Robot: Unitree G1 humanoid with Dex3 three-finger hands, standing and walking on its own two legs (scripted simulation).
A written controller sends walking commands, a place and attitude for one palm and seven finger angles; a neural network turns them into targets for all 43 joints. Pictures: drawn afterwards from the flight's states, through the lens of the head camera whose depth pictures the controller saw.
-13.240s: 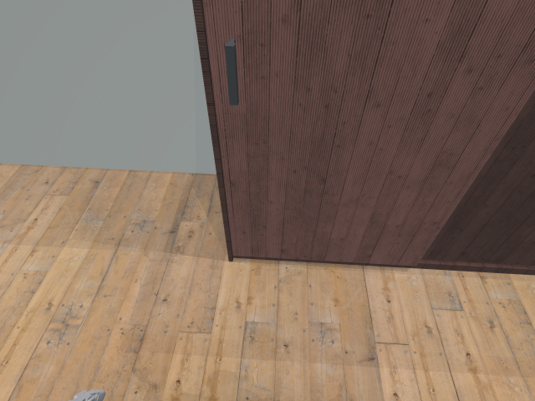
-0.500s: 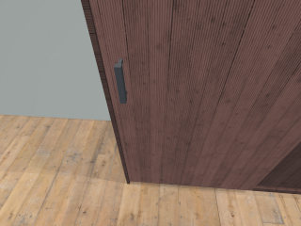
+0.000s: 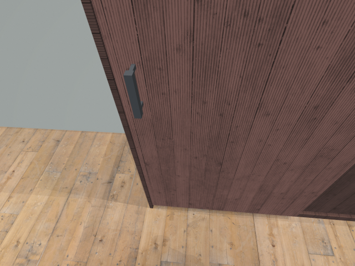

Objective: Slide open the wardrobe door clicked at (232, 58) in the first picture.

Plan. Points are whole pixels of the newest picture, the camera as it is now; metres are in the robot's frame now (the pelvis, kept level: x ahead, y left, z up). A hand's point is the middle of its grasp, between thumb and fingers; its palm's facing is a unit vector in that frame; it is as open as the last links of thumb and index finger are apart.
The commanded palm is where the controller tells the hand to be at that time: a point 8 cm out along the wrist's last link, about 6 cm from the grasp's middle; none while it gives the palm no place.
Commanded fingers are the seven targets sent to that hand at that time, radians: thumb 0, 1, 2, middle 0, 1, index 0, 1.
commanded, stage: come to a stop and stand still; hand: left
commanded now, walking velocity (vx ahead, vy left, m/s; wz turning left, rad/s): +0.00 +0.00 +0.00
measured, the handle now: (135, 92) +0.51 +0.14 +0.12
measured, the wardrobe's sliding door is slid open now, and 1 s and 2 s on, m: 0.00 0.00 0.00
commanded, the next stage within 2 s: look again from close up in 0.28 s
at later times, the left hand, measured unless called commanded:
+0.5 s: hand out of the picture +0.02 +0.17 -0.17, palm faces +0.04 -0.98 -0.22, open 7.3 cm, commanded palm none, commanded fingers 0.00 0.90 0.90 -0.20 -0.30 -0.20 -0.30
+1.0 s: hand out of the picture +0.02 +0.18 -0.17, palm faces +0.04 -0.98 -0.20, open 7.4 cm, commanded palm none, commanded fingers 0.00 0.90 0.90 -0.20 -0.30 -0.20 -0.30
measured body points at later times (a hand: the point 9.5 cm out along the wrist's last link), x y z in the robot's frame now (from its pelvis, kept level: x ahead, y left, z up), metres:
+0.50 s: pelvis +0.00 -0.01 +0.00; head +0.01 -0.02 +0.45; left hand +0.02 +0.22 -0.15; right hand -0.01 -0.22 -0.17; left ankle -0.06 +0.11 -0.74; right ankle +0.06 -0.10 -0.74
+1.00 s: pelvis +0.01 +0.00 +0.00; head +0.02 +0.00 +0.45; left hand +0.02 +0.23 -0.16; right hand -0.02 -0.21 -0.16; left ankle -0.06 +0.11 -0.74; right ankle +0.06 -0.10 -0.74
